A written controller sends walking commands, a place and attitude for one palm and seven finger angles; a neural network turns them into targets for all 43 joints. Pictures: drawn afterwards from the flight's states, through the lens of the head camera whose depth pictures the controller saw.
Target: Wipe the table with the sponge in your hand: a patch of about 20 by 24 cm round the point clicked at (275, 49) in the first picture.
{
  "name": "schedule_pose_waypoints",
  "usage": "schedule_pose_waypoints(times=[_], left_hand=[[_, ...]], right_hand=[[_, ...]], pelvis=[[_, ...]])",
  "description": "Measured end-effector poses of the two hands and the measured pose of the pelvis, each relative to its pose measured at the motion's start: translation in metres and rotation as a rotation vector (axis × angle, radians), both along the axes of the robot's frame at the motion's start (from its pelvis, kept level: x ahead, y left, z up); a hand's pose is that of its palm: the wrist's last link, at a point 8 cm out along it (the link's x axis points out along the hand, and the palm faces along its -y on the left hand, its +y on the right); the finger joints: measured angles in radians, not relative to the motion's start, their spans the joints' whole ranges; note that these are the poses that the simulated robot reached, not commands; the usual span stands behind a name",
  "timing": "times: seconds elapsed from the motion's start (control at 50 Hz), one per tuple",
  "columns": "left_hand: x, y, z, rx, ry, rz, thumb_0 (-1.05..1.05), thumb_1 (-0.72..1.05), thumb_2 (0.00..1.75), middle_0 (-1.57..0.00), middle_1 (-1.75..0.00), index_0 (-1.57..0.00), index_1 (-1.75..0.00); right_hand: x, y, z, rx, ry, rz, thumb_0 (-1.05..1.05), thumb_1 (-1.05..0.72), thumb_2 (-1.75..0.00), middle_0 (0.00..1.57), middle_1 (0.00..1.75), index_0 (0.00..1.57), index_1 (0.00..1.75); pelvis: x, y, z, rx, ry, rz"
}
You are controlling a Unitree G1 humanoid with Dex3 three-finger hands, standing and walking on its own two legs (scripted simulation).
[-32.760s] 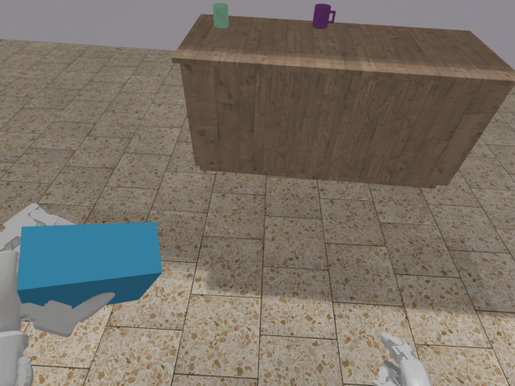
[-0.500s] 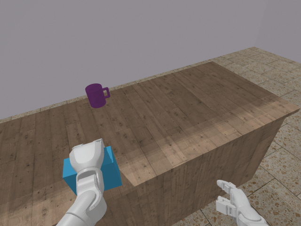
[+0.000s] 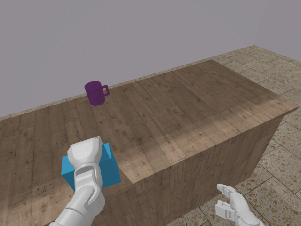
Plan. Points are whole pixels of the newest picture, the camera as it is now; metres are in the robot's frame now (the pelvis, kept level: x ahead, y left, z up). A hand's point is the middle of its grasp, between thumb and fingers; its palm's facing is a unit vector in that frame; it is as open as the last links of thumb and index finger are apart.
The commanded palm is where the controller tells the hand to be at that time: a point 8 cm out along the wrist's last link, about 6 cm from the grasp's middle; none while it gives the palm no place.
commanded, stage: slide back across to the middle lane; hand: left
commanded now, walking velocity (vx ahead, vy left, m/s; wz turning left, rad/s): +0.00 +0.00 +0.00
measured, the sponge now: (95, 173) +0.28 +0.22 -0.02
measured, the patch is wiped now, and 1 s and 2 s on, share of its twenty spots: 1.00 1.00 1.00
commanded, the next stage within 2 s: wipe forward along the middle lane in 0.58 s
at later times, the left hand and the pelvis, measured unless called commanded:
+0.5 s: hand (76, 172) +0.24 +0.24 +0.05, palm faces +0.05 -0.17 -0.98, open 9.9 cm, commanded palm +0.19 +0.25 +0.09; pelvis +0.00 +0.00 +0.00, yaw -1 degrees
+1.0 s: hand (73, 171) +0.25 +0.26 +0.04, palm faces -0.02 -0.12 -0.99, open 9.9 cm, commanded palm +0.22 +0.28 +0.08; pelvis -0.01 +0.00 +0.00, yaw +0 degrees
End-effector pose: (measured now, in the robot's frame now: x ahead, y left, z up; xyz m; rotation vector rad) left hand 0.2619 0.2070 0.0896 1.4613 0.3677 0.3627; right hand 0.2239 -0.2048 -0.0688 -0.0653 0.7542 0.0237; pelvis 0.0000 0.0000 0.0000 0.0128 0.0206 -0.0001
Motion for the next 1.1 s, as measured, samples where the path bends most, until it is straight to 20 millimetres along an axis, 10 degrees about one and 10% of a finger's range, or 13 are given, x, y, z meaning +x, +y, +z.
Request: schedule_pose_waypoints(times=[0.64,1.1], left_hand=[[-0.048,0.041,0.010,-0.090,-0.028,0.030,-0.01,-0.46,1.04,-0.69,-1.39,-0.74,-1.37],[-0.022,0.050,0.002,-0.026,0.049,0.040,-0.03,-0.53,1.09,-0.75,-1.36,-0.79,-1.31]], right_hand=[[0.018,0.004,0.025,-0.049,-0.122,0.005,0.01,-0.91,-0.90,0.19,0.30,0.20,0.30],[-0.025,-0.016,-0.010,-0.095,-0.008,-0.042,0.01,-0.91,-0.90,0.20,0.30,0.20,0.30]], pelvis=[[0.001,0.003,0.004,-0.006,-0.050,-0.019],[-0.011,-0.004,0.001,-0.002,-0.016,0.000]])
